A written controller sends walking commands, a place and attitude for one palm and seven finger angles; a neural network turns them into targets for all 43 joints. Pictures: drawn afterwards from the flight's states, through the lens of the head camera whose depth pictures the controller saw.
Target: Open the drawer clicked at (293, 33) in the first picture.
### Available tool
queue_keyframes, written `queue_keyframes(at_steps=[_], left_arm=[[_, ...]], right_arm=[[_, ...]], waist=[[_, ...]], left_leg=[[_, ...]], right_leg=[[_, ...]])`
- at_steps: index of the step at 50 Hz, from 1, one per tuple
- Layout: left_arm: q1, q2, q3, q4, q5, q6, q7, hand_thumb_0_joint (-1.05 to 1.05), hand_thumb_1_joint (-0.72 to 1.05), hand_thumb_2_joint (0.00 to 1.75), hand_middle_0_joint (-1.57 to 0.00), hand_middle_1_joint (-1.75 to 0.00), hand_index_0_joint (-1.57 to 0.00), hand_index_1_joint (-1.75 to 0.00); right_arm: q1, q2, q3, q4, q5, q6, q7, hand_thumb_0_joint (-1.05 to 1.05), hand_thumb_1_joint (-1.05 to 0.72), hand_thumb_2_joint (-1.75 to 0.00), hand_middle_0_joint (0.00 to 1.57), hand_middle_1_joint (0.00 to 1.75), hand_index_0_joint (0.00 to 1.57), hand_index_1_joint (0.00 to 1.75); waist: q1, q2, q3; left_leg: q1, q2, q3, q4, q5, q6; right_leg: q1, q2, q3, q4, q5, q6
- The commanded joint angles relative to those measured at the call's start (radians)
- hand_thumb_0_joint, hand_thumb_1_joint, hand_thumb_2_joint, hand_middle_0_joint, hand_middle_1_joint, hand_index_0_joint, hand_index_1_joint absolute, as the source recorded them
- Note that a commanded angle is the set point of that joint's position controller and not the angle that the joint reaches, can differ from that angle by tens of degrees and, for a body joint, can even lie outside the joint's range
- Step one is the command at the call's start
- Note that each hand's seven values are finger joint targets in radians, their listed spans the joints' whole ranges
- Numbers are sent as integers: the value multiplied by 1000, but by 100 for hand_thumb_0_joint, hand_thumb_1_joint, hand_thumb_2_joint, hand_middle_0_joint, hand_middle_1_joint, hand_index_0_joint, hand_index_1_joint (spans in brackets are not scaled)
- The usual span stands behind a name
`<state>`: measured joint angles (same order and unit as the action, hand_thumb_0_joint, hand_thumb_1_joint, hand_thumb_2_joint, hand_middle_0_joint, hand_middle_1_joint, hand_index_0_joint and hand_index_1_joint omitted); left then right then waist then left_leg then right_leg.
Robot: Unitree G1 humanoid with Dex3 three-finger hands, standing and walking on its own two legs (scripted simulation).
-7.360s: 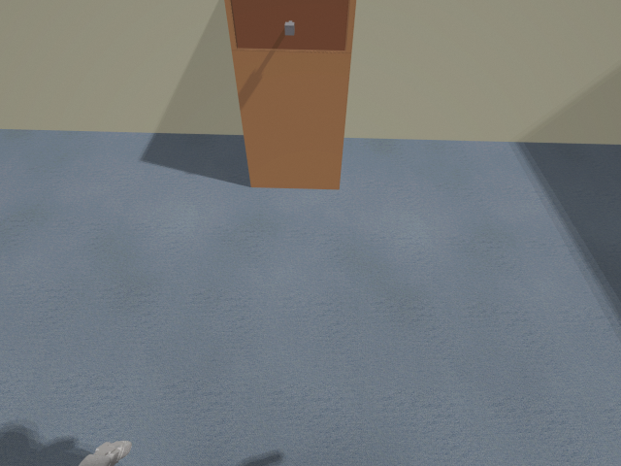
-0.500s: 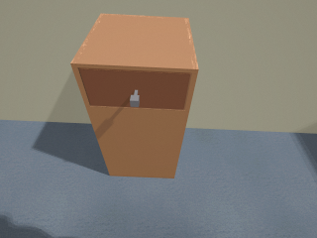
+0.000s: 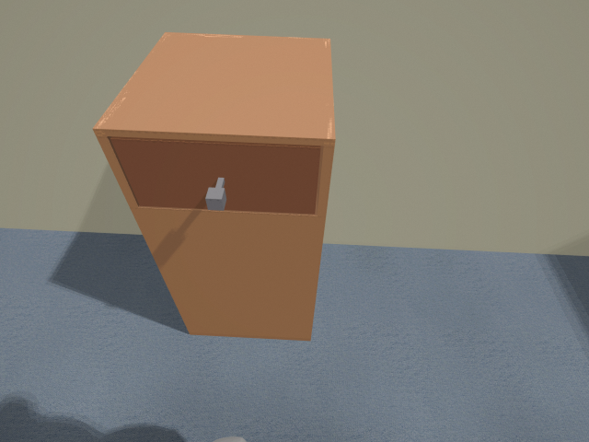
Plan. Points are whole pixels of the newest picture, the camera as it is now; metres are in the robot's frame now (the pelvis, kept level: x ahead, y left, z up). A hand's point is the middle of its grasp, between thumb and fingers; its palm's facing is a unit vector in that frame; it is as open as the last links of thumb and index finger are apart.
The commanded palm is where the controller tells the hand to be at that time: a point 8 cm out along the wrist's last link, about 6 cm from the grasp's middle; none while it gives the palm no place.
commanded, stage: come to a stop and stand still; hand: left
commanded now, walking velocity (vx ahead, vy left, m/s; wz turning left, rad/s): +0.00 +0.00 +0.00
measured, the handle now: (218, 192) +0.55 +0.18 -0.01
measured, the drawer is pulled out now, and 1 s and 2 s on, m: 0.00 0.00 0.00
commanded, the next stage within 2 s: look again from close up in 1.82 s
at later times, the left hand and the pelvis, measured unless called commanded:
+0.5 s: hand out of the picture +0.03 +0.16 -0.17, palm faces +0.05 -0.97 -0.23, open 7.4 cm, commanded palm none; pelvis +0.03 -0.01 -0.01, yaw -1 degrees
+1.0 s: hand out of the picture +0.05 +0.23 -0.17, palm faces -0.03 -0.98 -0.20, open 7.4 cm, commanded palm none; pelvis -0.01 +0.05 +0.00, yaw -2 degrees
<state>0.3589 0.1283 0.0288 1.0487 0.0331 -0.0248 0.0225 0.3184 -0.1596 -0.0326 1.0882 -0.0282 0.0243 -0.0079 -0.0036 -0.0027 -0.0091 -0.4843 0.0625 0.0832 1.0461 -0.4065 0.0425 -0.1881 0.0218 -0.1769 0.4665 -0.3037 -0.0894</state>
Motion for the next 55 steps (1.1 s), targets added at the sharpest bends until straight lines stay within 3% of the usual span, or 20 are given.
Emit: queue_keyframes(at_steps=[1,6,9,12,16,21,27,28,29,30,31,32,33,35,37,40,41,42,46,55], left_arm=[[81,111,12,-7,3,-19,13,0,90,90,-20,-30,-20,-30],[98,89,-5,26,-18,-21,12,0,90,90,-20,-30,-20,-30],[137,32,-11,24,-22,-10,26,0,90,90,-20,-30,-20,-30],[108,63,-6,32,-16,5,32,0,90,90,-20,-30,-20,-30],[114,100,7,17,-14,7,35,0,90,90,-20,-30,-20,-30],[102,114,15,-18,-9,16,40,0,90,90,-20,-30,-20,-30],[46,105,7,-46,-11,22,34,0,90,90,-20,-30,-20,-30],[103,133,0,-54,-12,2,69,0,90,90,-20,-30,-20,-30],[50,175,3,-103,-2,-15,59,0,90,90,-20,-30,-20,-30],[34,163,6,-111,-6,-20,53,0,90,90,-20,-30,-20,-30],[28,178,12,-122,-2,-27,56,0,90,90,-20,-30,-20,-30],[36,192,16,-144,-4,-33,54,0,90,90,-20,-30,-20,-30],[39,204,16,-154,-4,-35,51,0,90,90,-20,-30,-20,-30],[17,199,13,-161,-4,-24,47,0,90,90,-20,-30,-20,-30],[-39,192,6,-173,-10,-8,43,0,90,90,-20,-30,-20,-30],[-26,138,-7,-163,-23,18,32,0,90,90,-20,-30,-20,-30],[-27,137,-9,-160,-23,17,30,0,90,90,-20,-30,-20,-30],[-39,141,-7,-146,-23,24,27,0,90,90,-20,-30,-20,-30],[-43,130,-13,-125,-15,30,12,0,90,90,-20,-30,-20,-30],[-36,119,-21,-72,-19,19,9,0,90,90,-20,-30,-20,-30]], right_arm=[[-37,0,-1,-88,3,-32,1,0,-90,-90,20,30,20,30],[16,23,31,-41,15,-55,-22,0,-90,-90,20,30,20,30],[33,-84,19,-37,19,-59,-43,0,-90,-90,20,30,20,30],[-37,-59,26,-43,23,-42,-52,0,-90,-90,20,30,20,30],[-25,-68,16,-64,19,-32,-52,0,-90,-90,20,30,20,30],[-49,-66,10,-92,12,-15,-44,0,-90,-90,20,30,20,30],[-54,-50,18,-85,12,-11,-34,0,-90,-90,20,30,20,30],[-132,-121,-8,-167,21,-20,-26,0,-90,-90,20,30,20,30],[-48,-68,-9,-168,20,2,-11,0,-90,-90,20,30,20,30],[-40,-69,-12,-155,19,5,-11,0,-90,-90,20,30,20,30],[-25,-59,-8,-165,21,1,-9,0,-90,-90,20,30,20,30],[-37,-61,-3,-183,17,-6,-4,0,-90,-90,20,30,20,30],[-50,-50,3,-199,20,-12,-3,0,-90,-90,20,30,20,30],[-47,-46,9,-202,20,-18,-5,0,-90,-90,20,30,20,30],[18,-45,12,-177,18,-19,-6,0,-90,-90,20,30,20,30],[19,-109,19,-163,5,-28,-9,0,-90,-90,20,30,20,30],[17,-118,23,-163,2,-30,-13,0,-90,-90,20,30,20,30],[8,-116,24,-153,3,-33,-12,0,-90,-90,20,30,20,30],[9,-135,24,-147,5,-35,-18,0,-90,-90,20,30,20,30],[49,-116,37,-91,9,-51,-23,0,-90,-90,20,30,20,30]], waist=[[2,-48,93],[-3,-22,-27],[18,84,-75],[23,137,57],[13,-5,-19],[23,-91,-31],[11,-67,17],[28,-175,155],[-23,-175,103],[-20,-80,93],[-31,-74,36],[-13,26,-36],[-10,3,-79],[-3,-35,-91],[-35,-44,-31],[5,97,101],[12,67,118],[15,156,131],[21,63,144],[10,-3,60]], left_leg=[[-33,9,26,-169,7,-16],[230,-18,8,-564,238,-29],[415,172,-133,-540,853,68],[309,122,-104,-547,745,55],[300,80,-53,-512,618,14],[222,43,-18,-485,425,-8],[262,49,-45,-544,370,-5],[150,7,22,-325,130,-33],[75,-25,-36,-200,16,-19],[77,-27,-35,-152,-19,-17],[49,-19,-58,-148,-4,-11],[56,-25,-45,-178,7,-3],[61,-30,-47,-224,-13,0],[115,-36,-40,-312,0,-5],[237,-41,-24,-470,105,-8],[190,84,-205,-620,207,56],[139,94,-230,-642,193,72],[104,98,-274,-711,119,79],[62,98,-321,-816,-128,85],[177,76,-281,-799,12,66]], right_leg=[[-8,-266,216,-225,280,-132],[88,-203,163,-53,633,-46],[-19,-133,129,-27,308,66],[-17,-140,158,-68,333,84],[54,-190,178,-10,662,75],[90,-234,208,15,750,53],[1,-211,201,-31,459,40],[-76,-224,347,-124,1011,173],[-12,-268,289,-118,950,195],[-8,-267,276,-104,1002,179],[73,-268,257,-62,1030,105],[146,-284,243,-1,1077,26],[187,-289,244,25,1051,-50],[160,-275,223,20,857,-98],[24,-229,189,10,507,-64],[-102,-103,163,-8,-13,25],[-62,-83,156,-17,-29,33],[-44,-77,136,14,-76,36],[-24,-63,143,25,-83,34],[-4,-97,175,-24,-12,32]])
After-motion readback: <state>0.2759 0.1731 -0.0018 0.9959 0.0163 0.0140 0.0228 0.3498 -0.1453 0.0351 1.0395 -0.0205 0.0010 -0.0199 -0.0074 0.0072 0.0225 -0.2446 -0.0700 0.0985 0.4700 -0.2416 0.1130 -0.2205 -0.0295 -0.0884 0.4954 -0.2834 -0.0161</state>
